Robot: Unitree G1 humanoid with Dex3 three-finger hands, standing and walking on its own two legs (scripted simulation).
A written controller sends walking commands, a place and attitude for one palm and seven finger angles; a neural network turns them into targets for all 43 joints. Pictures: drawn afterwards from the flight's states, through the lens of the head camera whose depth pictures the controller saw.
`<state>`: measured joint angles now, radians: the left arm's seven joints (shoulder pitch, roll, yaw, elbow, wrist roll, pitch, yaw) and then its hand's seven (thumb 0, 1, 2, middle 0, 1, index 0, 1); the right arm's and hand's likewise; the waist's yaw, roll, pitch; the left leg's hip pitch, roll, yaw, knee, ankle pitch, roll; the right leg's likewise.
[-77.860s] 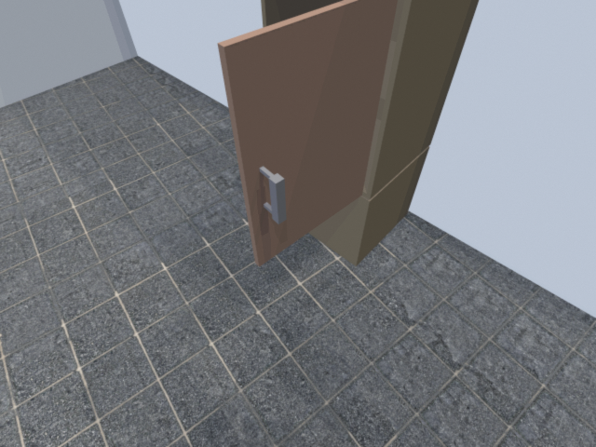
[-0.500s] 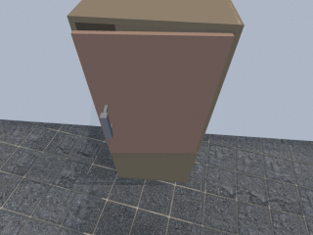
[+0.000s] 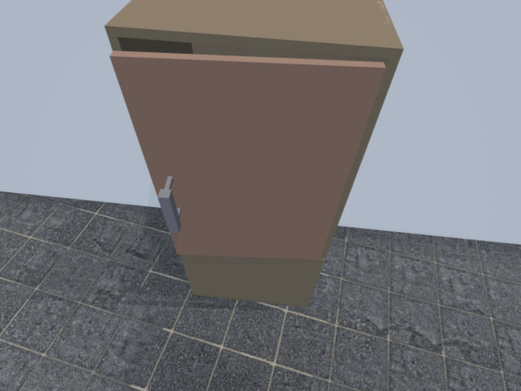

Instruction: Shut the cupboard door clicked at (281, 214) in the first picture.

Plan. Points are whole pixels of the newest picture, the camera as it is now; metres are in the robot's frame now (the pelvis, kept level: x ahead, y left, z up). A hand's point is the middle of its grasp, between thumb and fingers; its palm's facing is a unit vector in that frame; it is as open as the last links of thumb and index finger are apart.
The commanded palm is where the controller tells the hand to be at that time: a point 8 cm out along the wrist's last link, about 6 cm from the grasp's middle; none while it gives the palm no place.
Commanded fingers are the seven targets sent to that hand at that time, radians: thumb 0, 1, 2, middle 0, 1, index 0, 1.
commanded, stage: look again from close up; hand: left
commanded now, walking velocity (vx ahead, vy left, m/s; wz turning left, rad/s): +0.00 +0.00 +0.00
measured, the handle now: (172, 204) +0.49 +0.22 -0.08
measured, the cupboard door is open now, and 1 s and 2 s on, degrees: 5 5 5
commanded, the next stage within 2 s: shuffle to correct the standing spot in 0.48 s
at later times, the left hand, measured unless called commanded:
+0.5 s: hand out of the picture +0.00 +0.24 -0.19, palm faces +0.01 -0.98 -0.20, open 7.4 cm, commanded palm none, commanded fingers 0.00 0.90 0.90 -0.20 -0.30 -0.20 -0.30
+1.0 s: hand out of the picture -0.07 +0.20 -0.19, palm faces +0.07 -0.99 -0.14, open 7.4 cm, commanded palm none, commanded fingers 0.00 0.90 0.90 -0.20 -0.30 -0.20 -0.30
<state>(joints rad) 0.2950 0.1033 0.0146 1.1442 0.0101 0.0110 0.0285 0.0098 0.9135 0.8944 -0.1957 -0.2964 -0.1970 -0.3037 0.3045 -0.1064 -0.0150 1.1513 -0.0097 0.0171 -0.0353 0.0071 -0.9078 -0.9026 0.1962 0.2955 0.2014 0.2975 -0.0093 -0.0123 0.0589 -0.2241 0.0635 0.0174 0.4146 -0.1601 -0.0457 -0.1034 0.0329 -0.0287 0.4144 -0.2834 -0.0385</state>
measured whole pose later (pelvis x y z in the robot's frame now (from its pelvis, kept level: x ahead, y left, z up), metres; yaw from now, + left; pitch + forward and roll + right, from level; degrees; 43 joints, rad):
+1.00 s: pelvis +0.01 +0.04 -0.01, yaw +1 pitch +0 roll -2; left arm 0.46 0.15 0.01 1.09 0.03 -0.01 0.02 0.01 0.91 0.89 -0.19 -0.30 -0.20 -0.30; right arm 0.31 -0.16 -0.03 1.07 -0.02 0.01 0.00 0.01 -0.91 -0.90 0.20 0.30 0.20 0.30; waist 0.01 -0.03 -0.01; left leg -0.33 0.02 0.05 0.62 -0.33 0.04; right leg -0.17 0.00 -0.02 0.52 -0.35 0.01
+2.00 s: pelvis +0.00 +0.04 +0.00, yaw +0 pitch +0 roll +0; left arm 0.31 0.16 0.02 1.07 0.03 0.03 0.01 0.01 0.92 0.89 -0.19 -0.30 -0.19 -0.30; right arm 0.28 -0.13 -0.03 1.07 -0.02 0.00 -0.03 0.01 -0.93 -0.90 0.20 0.30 0.20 0.30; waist -0.01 -0.05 0.01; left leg -0.26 -0.02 0.12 0.42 -0.16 0.07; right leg -0.16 -0.02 -0.04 0.49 -0.36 -0.02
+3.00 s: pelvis -0.02 +0.04 -0.01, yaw +1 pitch -2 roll -1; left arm 0.34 0.17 -0.01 1.03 0.02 -0.01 0.04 0.01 0.91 0.89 -0.19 -0.30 -0.20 -0.30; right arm 0.30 -0.15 -0.01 1.04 -0.01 0.00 -0.01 0.01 -0.92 -0.90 0.20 0.30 0.20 0.30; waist -0.01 -0.03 0.00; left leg -0.31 0.00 0.10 0.50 -0.17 0.06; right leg -0.17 0.00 -0.06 0.50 -0.31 -0.01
